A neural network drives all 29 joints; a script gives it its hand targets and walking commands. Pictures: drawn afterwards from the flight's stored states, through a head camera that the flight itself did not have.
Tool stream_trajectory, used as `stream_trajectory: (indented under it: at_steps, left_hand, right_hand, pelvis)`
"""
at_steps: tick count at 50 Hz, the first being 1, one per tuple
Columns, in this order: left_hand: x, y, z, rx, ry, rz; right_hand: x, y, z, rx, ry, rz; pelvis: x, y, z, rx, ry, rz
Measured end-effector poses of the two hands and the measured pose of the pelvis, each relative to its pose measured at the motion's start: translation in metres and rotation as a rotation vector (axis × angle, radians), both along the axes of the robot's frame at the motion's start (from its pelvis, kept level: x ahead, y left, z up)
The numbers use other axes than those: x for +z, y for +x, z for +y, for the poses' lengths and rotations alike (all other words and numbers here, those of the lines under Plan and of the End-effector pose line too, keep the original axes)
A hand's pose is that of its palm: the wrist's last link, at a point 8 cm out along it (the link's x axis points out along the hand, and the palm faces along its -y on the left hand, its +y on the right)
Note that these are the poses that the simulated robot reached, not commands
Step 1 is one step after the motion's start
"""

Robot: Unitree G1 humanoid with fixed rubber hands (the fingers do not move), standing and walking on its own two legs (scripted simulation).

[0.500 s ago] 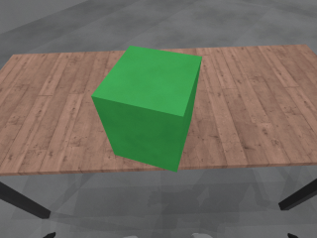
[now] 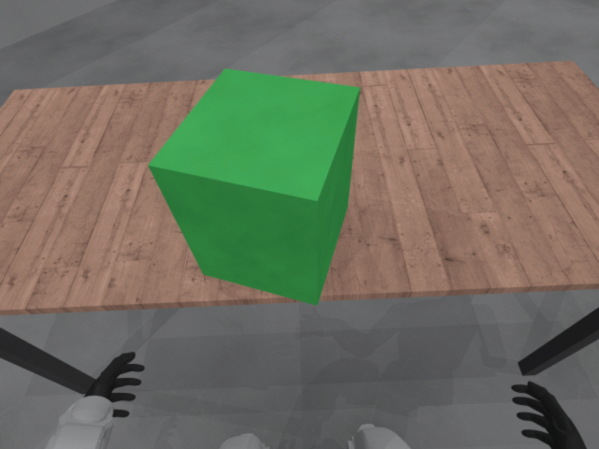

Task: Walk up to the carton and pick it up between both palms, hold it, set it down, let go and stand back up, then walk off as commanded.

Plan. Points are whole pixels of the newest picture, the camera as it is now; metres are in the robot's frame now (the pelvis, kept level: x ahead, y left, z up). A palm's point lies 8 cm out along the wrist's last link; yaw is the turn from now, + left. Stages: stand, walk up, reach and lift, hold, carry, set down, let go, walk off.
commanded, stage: reach and lift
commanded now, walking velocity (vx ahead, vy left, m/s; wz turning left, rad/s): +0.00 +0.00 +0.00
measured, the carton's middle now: (272, 191) +0.46 +0.07 +0.06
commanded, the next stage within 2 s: none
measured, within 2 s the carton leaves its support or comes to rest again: neither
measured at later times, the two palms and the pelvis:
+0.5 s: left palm (38, 407) +0.18 +0.36 -0.02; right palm out of the picture +0.13 -0.18 -0.01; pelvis -0.03 +0.09 +0.02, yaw +1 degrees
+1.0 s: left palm (12, 420) +0.16 +0.35 +0.03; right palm (445, 413) +0.16 -0.13 +0.05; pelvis -0.05 +0.10 +0.03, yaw +2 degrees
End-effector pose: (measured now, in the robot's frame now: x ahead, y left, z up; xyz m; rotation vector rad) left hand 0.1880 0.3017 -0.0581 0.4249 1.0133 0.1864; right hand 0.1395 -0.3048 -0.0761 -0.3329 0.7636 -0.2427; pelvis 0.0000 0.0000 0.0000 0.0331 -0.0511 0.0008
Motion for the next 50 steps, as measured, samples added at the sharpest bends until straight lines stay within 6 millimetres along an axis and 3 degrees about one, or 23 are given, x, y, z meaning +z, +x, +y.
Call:
stream_trajectory:
  at_steps: [6,10,19,26,33,42,50]
  left_hand:
    - [0.004,-0.024,0.014,0.006,-0.035,-0.037]
    - [0.009,-0.029,0.025,0.000,-0.064,-0.095]
    - [0.029,-0.016,0.055,-0.045,-0.124,-0.236]
    - [0.035,-0.009,0.057,-0.076,-0.191,-0.302]
    - [0.045,-0.016,0.056,-0.053,-0.263,-0.367]
    - [0.067,-0.025,0.055,-0.039,-0.294,-0.475]
    - [0.083,-0.030,0.047,-0.050,-0.327,-0.560]
  right_hand:
    - [0.020,0.010,0.035,0.034,0.004,-0.077]
    - [0.033,0.009,0.057,0.044,-0.009,-0.123]
    - [0.052,-0.009,0.104,0.037,-0.021,-0.131]
    - [0.072,-0.010,0.128,0.067,-0.008,-0.150]
    - [0.083,-0.007,0.147,0.090,0.008,-0.176]
    - [0.106,0.015,0.173,0.069,0.036,-0.337]
    - [0.123,0.021,0.179,0.011,0.054,-0.396]
  pelvis:
    - [0.008,-0.013,0.013,0.006,-0.012,0.006]
    - [0.009,-0.019,0.027,0.018,-0.018,-0.004]
    - [0.012,-0.029,0.074,0.031,-0.063,-0.024]
    - [0.021,-0.031,0.095,0.016,-0.097,0.003]
    - [0.027,-0.038,0.103,0.017,-0.106,0.022]
    - [0.028,-0.044,0.102,0.024,-0.096,0.008]
    - [0.028,-0.048,0.096,0.025,-0.087,-0.012]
